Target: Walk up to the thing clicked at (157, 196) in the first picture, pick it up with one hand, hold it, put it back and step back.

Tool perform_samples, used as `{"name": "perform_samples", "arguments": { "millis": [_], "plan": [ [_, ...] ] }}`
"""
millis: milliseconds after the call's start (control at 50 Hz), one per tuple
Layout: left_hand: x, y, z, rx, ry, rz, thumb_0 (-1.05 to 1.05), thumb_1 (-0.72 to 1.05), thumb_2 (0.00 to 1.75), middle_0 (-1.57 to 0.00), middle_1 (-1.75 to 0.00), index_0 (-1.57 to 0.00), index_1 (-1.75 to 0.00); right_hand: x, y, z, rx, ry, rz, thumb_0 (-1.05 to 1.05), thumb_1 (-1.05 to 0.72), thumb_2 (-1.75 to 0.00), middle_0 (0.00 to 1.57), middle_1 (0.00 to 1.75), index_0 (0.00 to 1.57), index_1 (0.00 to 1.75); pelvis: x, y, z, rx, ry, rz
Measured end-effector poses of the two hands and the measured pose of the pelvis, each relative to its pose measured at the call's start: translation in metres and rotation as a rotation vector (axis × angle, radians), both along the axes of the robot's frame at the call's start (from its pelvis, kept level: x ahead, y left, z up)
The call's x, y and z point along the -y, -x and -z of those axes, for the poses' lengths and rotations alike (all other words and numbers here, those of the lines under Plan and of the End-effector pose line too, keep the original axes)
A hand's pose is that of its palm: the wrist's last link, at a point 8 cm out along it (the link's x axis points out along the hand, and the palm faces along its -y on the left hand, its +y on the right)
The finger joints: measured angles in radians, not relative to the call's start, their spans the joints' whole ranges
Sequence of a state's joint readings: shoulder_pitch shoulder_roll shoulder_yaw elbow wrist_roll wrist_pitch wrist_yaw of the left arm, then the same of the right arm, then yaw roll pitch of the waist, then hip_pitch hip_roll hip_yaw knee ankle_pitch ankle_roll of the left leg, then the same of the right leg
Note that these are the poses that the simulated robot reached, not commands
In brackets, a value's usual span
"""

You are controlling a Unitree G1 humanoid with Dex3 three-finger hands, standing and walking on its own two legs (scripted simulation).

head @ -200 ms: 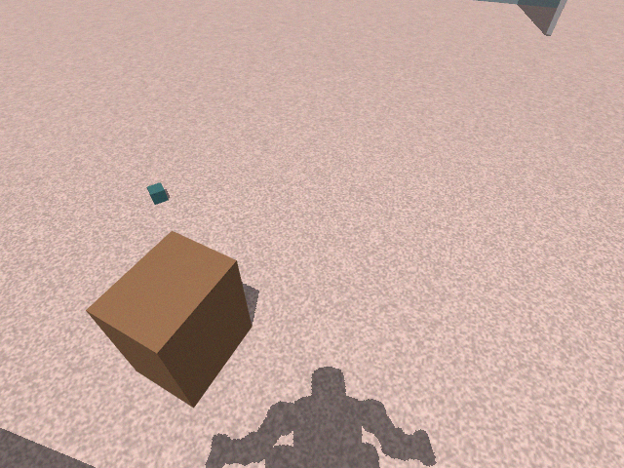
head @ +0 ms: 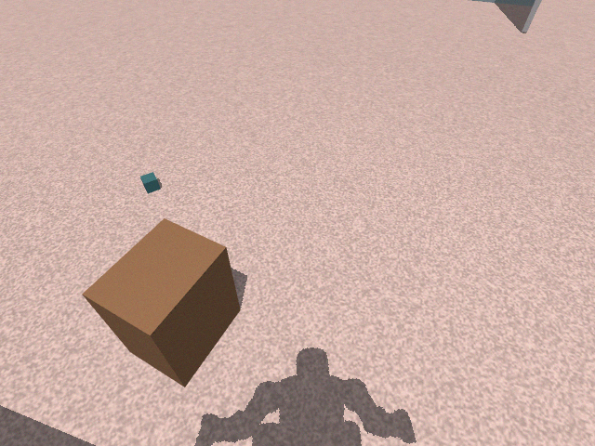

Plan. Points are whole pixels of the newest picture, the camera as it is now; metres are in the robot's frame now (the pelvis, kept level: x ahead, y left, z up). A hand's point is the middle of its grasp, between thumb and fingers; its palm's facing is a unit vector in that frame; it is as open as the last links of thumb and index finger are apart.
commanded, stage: stand
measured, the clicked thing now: (150, 182) +1.45 +0.72 -0.75
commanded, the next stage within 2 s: walk up in 0.92 s
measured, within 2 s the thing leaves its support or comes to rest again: neither
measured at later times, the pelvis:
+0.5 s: pelvis +0.00 +0.00 +0.00, yaw +0 degrees
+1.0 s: pelvis +0.00 +0.00 +0.00, yaw +6 degrees
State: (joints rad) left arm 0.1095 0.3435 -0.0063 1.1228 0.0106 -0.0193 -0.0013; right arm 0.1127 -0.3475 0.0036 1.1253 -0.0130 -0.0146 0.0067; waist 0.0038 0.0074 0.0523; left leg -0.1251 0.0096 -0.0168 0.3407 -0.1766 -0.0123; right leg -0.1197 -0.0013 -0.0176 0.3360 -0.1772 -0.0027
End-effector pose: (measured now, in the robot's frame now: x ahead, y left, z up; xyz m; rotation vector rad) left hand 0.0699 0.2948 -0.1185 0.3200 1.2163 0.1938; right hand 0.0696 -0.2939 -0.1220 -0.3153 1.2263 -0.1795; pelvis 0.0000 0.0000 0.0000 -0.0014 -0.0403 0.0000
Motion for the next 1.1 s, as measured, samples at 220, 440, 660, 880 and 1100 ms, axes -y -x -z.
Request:
{"name": "perform_samples", "arguments": {
  "millis": [220, 440, 660, 880, 1100],
  "plan": [
    [-0.003, 0.002, 0.000, -0.007, -0.001, -0.006, 0.01, 0.91, 0.90, -0.20, -0.30, -0.21, -0.30, -0.002, -0.002, 0.000, -0.001, 0.002, -0.003, 0.00, -0.91, -0.90, 0.20, 0.30, 0.21, 0.30, -0.002, -0.002, 0.000, 0.000, 0.001, 0.000],
    [-0.005, 0.002, -0.001, -0.012, -0.003, -0.009, 0.01, 0.91, 0.90, -0.20, -0.30, -0.21, -0.30, -0.003, -0.004, 0.000, -0.005, 0.001, -0.009, 0.00, -0.91, -0.90, 0.20, 0.30, 0.21, 0.30, -0.004, -0.004, -0.001, -0.004, -0.001, -0.002],
    [-0.006, -0.001, 0.000, -0.016, -0.005, -0.009, 0.01, 0.91, 0.90, -0.20, -0.30, -0.21, -0.30, -0.004, -0.008, -0.001, -0.009, 0.003, -0.007, 0.00, -0.91, -0.90, 0.20, 0.30, 0.21, 0.30, -0.004, -0.008, -0.001, -0.006, 0.000, -0.003],
    [-0.006, -0.007, -0.001, -0.003, -0.002, -0.007, 0.01, 0.91, 0.90, -0.20, -0.30, -0.21, -0.30, -0.004, -0.013, -0.002, 0.006, 0.008, -0.006, 0.00, -0.91, -0.90, 0.20, 0.30, 0.21, 0.30, -0.005, -0.010, -0.001, -0.002, 0.000, -0.002],
    [-0.011, -0.004, -0.016, 0.156, -0.035, -0.174, 0.01, 0.91, 0.90, -0.20, -0.30, -0.21, -0.30, 0.030, -0.008, 0.000, -0.133, 0.068, -0.164, 0.00, -0.90, -0.90, 0.21, 0.31, 0.21, 0.30, 0.027, 0.010, 0.005, -0.047, -0.009, -0.231]
  ]
}}
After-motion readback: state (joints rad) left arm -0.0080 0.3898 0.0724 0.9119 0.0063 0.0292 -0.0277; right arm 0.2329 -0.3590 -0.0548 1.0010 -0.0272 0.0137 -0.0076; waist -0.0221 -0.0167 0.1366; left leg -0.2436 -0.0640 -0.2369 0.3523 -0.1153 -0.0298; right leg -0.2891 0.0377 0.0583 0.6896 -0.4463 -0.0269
